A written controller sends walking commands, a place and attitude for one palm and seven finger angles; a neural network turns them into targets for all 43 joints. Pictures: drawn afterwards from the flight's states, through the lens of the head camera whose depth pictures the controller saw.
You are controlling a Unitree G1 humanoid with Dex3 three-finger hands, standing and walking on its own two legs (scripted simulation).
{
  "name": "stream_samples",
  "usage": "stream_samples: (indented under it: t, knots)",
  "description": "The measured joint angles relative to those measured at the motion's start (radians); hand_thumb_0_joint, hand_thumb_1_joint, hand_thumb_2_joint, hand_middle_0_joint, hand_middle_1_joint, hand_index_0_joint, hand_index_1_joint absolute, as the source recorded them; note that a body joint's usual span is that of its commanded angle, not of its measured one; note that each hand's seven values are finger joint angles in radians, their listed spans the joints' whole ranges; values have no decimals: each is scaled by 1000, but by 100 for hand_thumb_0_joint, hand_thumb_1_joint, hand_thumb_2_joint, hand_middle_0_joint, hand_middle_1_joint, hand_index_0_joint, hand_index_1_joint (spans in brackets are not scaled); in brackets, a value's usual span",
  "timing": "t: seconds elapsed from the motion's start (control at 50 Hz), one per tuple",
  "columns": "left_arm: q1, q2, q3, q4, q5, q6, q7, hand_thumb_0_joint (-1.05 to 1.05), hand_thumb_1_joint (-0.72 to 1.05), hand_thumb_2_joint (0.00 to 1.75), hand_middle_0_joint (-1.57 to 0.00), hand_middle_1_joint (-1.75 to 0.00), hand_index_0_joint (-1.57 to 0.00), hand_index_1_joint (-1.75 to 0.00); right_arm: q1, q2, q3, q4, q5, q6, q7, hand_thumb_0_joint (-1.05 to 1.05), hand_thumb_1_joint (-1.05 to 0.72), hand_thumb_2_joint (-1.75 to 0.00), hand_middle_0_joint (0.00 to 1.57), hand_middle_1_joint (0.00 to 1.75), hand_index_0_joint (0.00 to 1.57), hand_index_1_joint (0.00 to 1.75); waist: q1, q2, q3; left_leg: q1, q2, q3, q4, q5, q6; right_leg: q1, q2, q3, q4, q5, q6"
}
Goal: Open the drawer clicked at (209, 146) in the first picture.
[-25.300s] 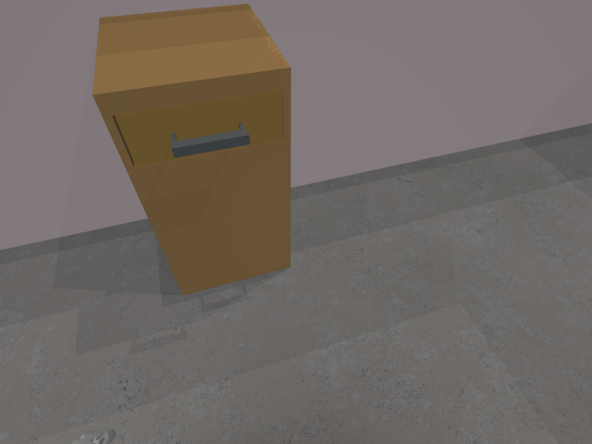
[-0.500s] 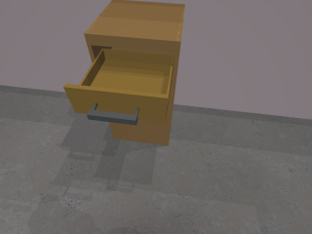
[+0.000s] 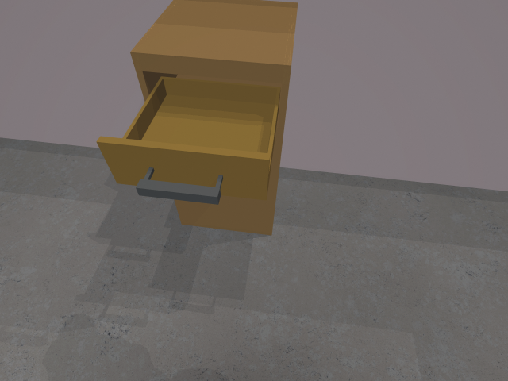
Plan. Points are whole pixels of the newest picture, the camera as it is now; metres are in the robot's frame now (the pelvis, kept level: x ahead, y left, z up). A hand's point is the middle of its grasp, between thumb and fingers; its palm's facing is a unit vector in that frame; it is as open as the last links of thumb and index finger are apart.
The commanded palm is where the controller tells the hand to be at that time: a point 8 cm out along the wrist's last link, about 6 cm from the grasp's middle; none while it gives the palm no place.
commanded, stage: look to check the result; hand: left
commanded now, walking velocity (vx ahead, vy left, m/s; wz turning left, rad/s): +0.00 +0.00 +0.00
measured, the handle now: (182, 183) +0.52 +0.19 -0.06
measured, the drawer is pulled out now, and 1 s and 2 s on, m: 0.30 0.30 0.30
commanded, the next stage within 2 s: stand and wait in 0.32 s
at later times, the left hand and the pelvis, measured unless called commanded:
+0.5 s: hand out of the picture +0.00 +0.15 -0.18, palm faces +0.04 -0.98 -0.17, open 7.4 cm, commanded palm none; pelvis +0.01 -0.01 +0.00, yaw +0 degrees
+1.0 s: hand out of the picture +0.01 +0.15 -0.18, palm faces +0.04 -0.98 -0.18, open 7.4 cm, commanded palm none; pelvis +0.02 -0.01 +0.00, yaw +0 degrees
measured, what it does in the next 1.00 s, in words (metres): stands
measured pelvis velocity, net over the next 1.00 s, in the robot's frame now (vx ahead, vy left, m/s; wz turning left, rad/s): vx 0.02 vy -0.01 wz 0.00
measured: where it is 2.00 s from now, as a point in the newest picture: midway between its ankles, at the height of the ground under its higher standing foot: outside the picture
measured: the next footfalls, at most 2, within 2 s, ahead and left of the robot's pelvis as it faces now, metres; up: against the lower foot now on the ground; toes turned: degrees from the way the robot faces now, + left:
none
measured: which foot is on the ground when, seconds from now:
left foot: down 0.00-1.00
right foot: down 0.00-1.00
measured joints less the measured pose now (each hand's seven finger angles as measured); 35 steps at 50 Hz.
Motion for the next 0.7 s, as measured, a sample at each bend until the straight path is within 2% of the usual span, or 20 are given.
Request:
stream_samples:
  t: [0.7]
  knots:
    - [-24, -3, 4, -6, -2, -6, 0, 0, 91, 90, -20, -30, -20, -30, -26, -5, -2, -2, 0, -2, -3, 0, -91, -90, 20, 30, 20, 30, 0, 0, 5, 21, 9, -7, -13, -15, -14, 21, 9, -6, -12, -17, -13]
